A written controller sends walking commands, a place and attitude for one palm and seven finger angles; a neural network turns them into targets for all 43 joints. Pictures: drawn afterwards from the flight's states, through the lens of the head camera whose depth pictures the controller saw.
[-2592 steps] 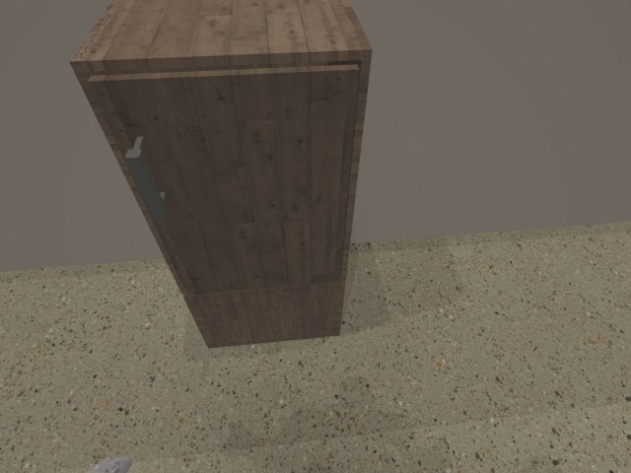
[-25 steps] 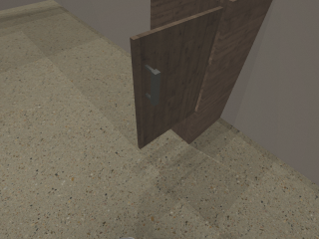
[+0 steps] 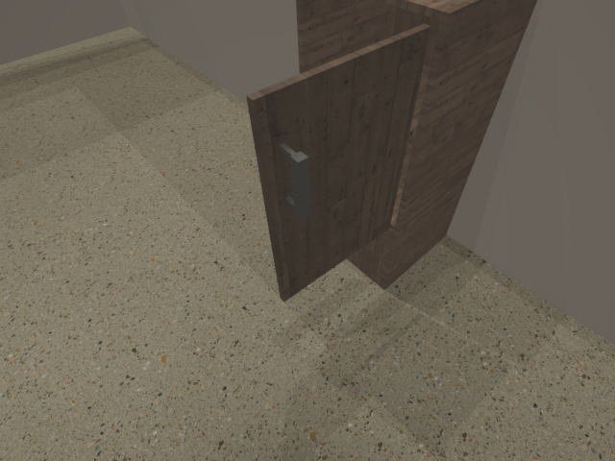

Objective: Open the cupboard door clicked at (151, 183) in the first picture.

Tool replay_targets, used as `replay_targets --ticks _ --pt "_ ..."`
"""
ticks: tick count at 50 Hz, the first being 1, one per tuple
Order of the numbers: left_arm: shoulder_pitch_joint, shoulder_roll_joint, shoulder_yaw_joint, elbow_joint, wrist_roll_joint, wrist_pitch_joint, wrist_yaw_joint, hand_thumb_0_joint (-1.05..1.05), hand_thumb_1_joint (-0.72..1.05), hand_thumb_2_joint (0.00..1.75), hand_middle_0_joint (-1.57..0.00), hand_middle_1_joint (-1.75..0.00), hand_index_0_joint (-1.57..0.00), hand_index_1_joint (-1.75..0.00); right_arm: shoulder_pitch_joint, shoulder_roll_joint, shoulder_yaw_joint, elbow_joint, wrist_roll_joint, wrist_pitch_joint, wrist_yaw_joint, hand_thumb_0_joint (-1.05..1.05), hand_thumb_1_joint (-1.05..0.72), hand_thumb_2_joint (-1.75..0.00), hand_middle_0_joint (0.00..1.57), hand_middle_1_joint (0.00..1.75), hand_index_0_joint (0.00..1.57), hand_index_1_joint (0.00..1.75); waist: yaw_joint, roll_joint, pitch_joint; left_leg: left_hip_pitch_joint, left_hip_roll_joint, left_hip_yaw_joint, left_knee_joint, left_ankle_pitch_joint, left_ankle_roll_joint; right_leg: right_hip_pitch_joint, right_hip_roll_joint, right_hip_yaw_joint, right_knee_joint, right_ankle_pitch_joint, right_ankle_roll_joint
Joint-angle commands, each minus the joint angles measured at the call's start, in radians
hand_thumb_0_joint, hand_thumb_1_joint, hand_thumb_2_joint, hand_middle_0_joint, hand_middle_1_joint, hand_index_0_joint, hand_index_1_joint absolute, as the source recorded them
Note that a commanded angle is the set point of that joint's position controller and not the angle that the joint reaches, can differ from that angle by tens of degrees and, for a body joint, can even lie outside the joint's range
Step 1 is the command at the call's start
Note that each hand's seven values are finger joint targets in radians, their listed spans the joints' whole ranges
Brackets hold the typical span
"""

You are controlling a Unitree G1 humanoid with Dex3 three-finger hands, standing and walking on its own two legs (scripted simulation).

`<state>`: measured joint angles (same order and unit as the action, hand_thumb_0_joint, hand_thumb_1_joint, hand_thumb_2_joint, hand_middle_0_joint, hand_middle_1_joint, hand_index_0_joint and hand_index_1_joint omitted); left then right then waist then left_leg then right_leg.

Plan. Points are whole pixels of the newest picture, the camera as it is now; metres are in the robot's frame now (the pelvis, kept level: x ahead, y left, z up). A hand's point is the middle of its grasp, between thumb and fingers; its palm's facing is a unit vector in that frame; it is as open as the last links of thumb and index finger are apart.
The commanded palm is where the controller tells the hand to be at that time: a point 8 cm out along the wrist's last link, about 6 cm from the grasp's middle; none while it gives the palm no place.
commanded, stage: let the arm hang, fingers relaxed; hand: left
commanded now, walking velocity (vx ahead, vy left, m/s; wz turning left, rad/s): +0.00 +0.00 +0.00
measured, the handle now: (294, 182) +0.57 +0.06 +0.02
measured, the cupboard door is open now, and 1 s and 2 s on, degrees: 87 87 87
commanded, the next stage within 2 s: look to check the result in 0.28 s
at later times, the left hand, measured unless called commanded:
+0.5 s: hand out of the picture +0.07 +0.18 -0.17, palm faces +0.00 -0.97 -0.25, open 7.4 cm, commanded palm none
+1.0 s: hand out of the picture +0.06 +0.17 -0.17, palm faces +0.00 -0.97 -0.24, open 7.4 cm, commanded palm none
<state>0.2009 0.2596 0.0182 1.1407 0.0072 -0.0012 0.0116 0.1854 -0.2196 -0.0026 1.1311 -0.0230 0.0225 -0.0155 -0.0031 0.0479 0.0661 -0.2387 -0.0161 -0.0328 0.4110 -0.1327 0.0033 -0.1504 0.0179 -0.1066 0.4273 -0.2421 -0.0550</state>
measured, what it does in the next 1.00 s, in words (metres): stands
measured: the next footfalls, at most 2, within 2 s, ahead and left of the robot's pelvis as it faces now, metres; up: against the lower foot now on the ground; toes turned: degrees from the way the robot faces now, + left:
none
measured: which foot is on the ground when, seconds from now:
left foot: down 0.00-1.00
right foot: down 0.00-1.00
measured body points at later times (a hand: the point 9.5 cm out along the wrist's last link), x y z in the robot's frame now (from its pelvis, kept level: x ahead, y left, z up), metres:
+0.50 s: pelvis +0.03 -0.02 +0.00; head +0.05 -0.03 +0.45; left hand +0.07 +0.23 -0.15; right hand +0.06 -0.27 -0.16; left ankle +0.06 +0.12 -0.74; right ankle +0.00 -0.08 -0.74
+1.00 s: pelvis +0.04 -0.02 +0.00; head +0.05 -0.03 +0.45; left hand +0.06 +0.22 -0.15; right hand +0.06 -0.26 -0.16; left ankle +0.06 +0.12 -0.74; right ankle +0.00 -0.08 -0.74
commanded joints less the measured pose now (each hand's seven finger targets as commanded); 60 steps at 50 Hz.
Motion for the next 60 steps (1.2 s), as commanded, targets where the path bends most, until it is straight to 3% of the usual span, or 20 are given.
replay_targets --ticks 1,6,15,28,33,49,60 --pt "0.000 0.138 0.026 -0.035 0.000 -0.018 0.010 0.00 0.90 0.90 -0.20 -0.30 -0.20 -0.30 0.013 -0.138 -0.022 -0.029 -0.001 -0.025 -0.008 0.00 -0.90 -0.90 0.20 0.30 0.20 0.30 0.004 -0.052 -0.014 0.022 0.100 -0.094 -0.069 0.044 0.033 -0.035 -0.149 0.144 -0.146 -0.050 -0.016" --pt "-0.010 0.130 0.025 -0.042 -0.002 -0.022 0.015 0.00 0.90 0.90 -0.20 -0.30 -0.20 -0.30 -0.006 -0.134 -0.017 -0.024 0.000 -0.031 -0.010 0.00 -0.90 -0.90 0.20 0.30 0.20 0.30 0.009 -0.027 -0.046 0.037 0.108 -0.088 -0.073 0.136 0.028 0.032 -0.153 0.132 -0.123 0.114 -0.004" --pt "-0.022 0.120 0.027 -0.047 -0.002 -0.024 0.020 0.00 0.90 0.90 -0.20 -0.30 -0.20 -0.30 -0.013 -0.133 -0.017 -0.023 0.000 -0.030 -0.016 0.00 -0.90 -0.90 0.20 0.30 0.20 0.30 0.003 -0.036 -0.068 0.071 0.106 -0.067 -0.063 0.157 0.018 0.061 -0.155 0.132 -0.139 0.203 0.011" --pt "0.017 0.098 0.025 -0.035 -0.003 -0.021 0.024 0.00 0.90 0.90 -0.20 -0.30 -0.20 -0.30 0.001 -0.121 -0.017 -0.025 0.004 -0.021 -0.024 0.00 -0.90 -0.90 0.20 0.30 0.20 0.30 0.001 -0.070 -0.042 0.092 0.101 -0.045 -0.043 0.122 0.018 0.041 -0.148 0.134 -0.169 0.205 0.031" --pt "0.033 0.095 0.026 -0.033 -0.003 -0.022 0.027 0.00 0.90 0.90 -0.20 -0.30 -0.20 -0.30 0.011 -0.118 -0.018 -0.023 0.006 -0.023 -0.028 0.00 -0.90 -0.90 0.20 0.30 0.20 0.30 0.002 -0.067 -0.061 0.105 0.105 -0.040 -0.036 0.157 0.022 0.062 -0.146 0.131 -0.151 0.291 0.035" --pt "0.057 0.072 0.018 -0.024 -0.005 -0.020 0.024 0.00 0.90 0.90 -0.20 -0.30 -0.20 -0.30 0.028 -0.092 -0.011 -0.011 0.004 -0.024 -0.027 0.00 -0.90 -0.90 0.20 0.30 0.20 0.30 0.003 -0.048 -0.011 0.091 0.106 -0.047 -0.060 0.123 0.021 0.035 -0.140 0.136 -0.169 0.184 0.025" --pt "0.062 0.067 0.019 -0.028 -0.005 -0.024 0.024 0.00 0.90 0.90 -0.20 -0.30 -0.20 -0.30 0.044 -0.089 -0.011 -0.008 0.003 -0.030 -0.028 0.00 -0.90 -0.90 0.20 0.30 0.20 0.30 0.004 -0.047 -0.021 0.095 0.108 -0.050 -0.068 0.148 0.022 0.050 -0.139 0.133 -0.158 0.212 0.016"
